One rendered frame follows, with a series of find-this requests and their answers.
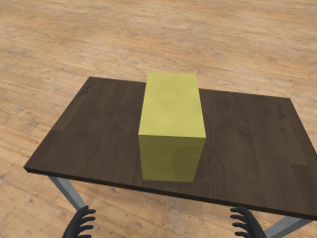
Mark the robot left hand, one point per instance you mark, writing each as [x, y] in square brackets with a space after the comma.
[74, 227]

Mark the robot right hand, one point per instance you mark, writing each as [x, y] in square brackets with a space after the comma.
[252, 226]

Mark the table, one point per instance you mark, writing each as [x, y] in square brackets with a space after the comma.
[256, 154]

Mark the carton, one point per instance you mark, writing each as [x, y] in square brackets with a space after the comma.
[172, 132]

